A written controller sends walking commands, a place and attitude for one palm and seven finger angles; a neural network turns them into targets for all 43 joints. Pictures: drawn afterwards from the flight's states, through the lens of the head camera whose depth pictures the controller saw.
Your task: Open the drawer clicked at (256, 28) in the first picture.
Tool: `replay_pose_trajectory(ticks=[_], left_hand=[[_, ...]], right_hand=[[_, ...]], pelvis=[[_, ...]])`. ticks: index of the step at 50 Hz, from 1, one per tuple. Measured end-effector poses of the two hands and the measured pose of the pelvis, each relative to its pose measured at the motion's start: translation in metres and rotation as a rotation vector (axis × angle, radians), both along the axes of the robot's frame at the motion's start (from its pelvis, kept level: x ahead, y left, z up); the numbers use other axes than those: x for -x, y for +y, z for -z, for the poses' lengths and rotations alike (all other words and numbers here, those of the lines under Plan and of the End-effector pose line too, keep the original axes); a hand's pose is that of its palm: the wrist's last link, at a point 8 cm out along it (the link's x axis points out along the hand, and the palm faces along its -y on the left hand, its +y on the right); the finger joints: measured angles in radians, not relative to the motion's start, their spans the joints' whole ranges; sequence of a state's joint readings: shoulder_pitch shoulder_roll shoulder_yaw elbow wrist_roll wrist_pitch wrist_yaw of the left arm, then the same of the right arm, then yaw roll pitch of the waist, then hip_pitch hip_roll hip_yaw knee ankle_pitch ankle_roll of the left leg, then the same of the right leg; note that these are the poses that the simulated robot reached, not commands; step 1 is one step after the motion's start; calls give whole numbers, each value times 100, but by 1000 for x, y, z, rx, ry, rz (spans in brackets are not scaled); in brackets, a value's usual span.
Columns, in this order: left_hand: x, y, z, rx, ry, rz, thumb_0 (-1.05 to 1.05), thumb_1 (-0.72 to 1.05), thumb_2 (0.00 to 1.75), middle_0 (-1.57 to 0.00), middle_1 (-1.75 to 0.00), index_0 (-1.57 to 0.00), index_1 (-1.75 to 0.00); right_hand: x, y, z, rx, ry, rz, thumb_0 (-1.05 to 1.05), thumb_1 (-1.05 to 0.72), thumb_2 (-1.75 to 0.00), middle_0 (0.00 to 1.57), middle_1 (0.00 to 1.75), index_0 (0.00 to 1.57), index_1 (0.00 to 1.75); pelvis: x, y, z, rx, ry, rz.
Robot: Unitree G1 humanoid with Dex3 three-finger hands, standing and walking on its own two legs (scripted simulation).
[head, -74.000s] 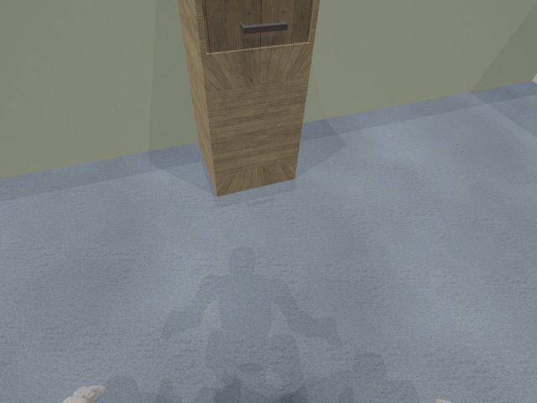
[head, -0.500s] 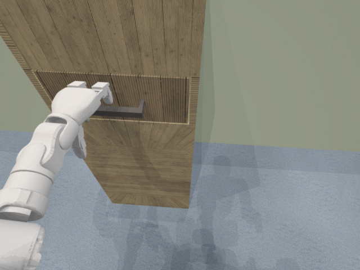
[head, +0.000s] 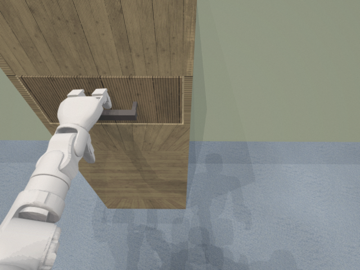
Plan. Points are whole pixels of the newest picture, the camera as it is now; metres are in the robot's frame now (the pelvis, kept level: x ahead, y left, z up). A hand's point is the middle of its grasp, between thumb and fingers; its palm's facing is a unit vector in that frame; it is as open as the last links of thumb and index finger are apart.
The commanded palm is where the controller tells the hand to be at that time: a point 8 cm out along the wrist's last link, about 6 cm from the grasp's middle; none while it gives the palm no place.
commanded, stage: lower the fingers behind the handle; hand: left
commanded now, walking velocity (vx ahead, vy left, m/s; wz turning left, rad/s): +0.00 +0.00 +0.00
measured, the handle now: (106, 109) +0.48 +0.21 +0.07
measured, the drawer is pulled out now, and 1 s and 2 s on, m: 0.00 0.00 0.03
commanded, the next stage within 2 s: close the thumb around the handle in 0.76 s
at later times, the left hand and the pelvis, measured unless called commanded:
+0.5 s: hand (92, 131) +0.42 +0.23 +0.06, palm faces +0.02 -0.04 -1.00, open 14.1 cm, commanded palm +0.38 +0.23 +0.10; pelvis -0.01 -0.01 +0.00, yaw -1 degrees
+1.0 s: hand (92, 131) +0.42 +0.23 +0.06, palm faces +0.00 -0.03 -1.00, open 13.6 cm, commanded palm +0.38 +0.23 +0.10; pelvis +0.00 -0.01 +0.00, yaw +0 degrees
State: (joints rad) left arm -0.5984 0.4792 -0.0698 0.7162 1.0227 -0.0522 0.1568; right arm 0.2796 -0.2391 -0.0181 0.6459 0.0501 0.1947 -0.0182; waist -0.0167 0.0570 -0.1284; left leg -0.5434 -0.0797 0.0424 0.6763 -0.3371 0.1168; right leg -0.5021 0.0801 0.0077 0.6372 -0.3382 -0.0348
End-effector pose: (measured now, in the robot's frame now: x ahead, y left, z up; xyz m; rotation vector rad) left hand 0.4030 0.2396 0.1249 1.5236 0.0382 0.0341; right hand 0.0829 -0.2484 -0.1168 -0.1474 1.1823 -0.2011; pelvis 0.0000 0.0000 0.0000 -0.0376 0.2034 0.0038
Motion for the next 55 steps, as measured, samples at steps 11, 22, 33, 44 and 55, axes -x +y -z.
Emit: replay_pose_trajectory(ticks=[11,22,33,44,55], left_hand=[[7,-1,8,12,-9,-5,0,-49,30,-26,-119,-29,-119],[9,-4,11,-5,-24,-23,0,-49,30,-22,-117,-27,-119],[9,-5,11,-9,-10,-34,0,-49,30,-21,-116,-26,-119],[9,-5,11,-14,-5,-36,0,-49,30,-21,-116,-27,-119],[6,-6,11,-16,4,-38,0,-24,41,-23,-120,-29,-122]], right_hand=[[4,-12,-5,36,-7,5,0,-91,-90,20,30,20,30],[8,-21,-5,48,-9,10,0,-91,-90,20,30,20,29],[11,-20,-2,30,-6,22,0,-91,-90,20,30,20,30],[4,-23,-1,29,-4,15,0,-91,-90,20,30,20,30],[-6,-27,-2,35,-14,4,0,-91,-90,20,30,20,30]], pelvis=[[5,-1,2,-1,0,5],[8,-5,4,-2,7,9],[5,-9,3,-5,3,10],[2,-12,3,-8,8,8],[-1,-16,3,-10,9,4]])
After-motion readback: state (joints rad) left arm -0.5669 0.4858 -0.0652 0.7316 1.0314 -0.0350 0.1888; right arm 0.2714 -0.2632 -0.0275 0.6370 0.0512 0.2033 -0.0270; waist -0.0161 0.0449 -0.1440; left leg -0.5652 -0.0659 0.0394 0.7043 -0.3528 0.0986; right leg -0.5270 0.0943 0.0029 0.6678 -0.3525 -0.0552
